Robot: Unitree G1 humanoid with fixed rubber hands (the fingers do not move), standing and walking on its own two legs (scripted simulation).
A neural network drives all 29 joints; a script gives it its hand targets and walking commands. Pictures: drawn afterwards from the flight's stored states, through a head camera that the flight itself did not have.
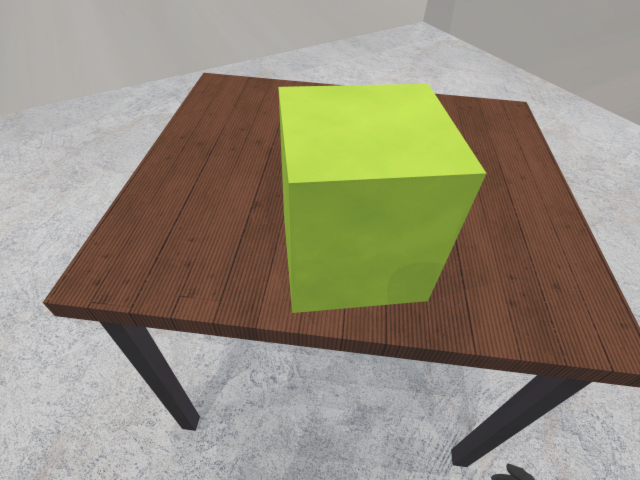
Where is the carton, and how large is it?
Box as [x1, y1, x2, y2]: [278, 84, 485, 312]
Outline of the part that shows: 428,84 278,87 284,221 292,312 423,301 428,299 485,175 484,170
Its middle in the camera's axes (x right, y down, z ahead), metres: +0.06 -0.05 +0.55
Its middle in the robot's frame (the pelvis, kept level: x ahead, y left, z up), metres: +0.46 -0.05 +0.10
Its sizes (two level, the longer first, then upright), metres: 0.210 0.200 0.250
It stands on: a table, 0.73 m high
